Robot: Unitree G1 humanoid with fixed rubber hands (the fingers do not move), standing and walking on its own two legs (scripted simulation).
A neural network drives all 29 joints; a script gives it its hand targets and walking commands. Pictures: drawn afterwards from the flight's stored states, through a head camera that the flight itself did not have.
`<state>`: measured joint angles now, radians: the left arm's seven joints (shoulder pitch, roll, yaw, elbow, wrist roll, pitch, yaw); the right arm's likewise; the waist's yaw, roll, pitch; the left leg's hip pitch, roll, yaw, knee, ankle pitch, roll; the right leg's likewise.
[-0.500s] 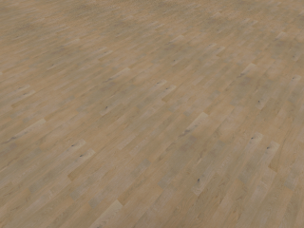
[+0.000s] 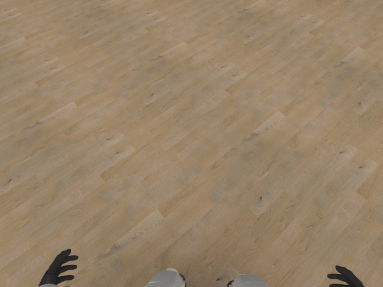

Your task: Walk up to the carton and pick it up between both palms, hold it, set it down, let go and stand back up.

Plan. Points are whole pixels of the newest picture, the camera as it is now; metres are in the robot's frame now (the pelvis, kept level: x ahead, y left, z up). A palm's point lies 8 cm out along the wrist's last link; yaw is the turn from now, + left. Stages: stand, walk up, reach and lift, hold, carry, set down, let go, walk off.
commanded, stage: walk up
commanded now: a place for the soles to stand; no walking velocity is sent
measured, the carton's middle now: out of the picture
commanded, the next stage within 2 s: none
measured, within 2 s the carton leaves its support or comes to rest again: neither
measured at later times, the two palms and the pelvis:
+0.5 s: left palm out of the picture -0.08 +0.37 -0.09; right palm (290, 247) +0.19 -0.20 -0.12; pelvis -0.05 +0.03 -0.01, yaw +27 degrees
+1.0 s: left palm out of the picture -0.35 +0.36 -0.11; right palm (217, 254) +0.19 -0.03 -0.11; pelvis -0.13 +0.07 -0.02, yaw +52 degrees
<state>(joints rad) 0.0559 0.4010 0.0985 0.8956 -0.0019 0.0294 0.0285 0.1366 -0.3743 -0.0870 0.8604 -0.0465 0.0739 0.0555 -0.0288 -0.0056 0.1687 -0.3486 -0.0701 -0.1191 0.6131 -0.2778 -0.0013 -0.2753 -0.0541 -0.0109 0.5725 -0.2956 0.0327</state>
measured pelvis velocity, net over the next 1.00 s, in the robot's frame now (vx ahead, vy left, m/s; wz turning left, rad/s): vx -0.13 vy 0.07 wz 0.91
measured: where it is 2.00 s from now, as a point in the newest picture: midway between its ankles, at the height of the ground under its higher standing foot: outside the picture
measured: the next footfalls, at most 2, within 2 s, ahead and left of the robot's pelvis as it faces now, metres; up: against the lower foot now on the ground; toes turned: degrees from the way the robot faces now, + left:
left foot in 0.22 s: +0.02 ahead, +0.19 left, +0.00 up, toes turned +13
right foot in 0.46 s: +0.06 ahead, +0.02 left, +0.00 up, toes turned +27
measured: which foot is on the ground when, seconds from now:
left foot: up 0.00-0.20, down 0.22-0.50, up 0.52-0.92, down 0.94-1.00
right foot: down 0.00-0.22, up 0.24-0.44, down 0.46-0.98, up 1.00-1.00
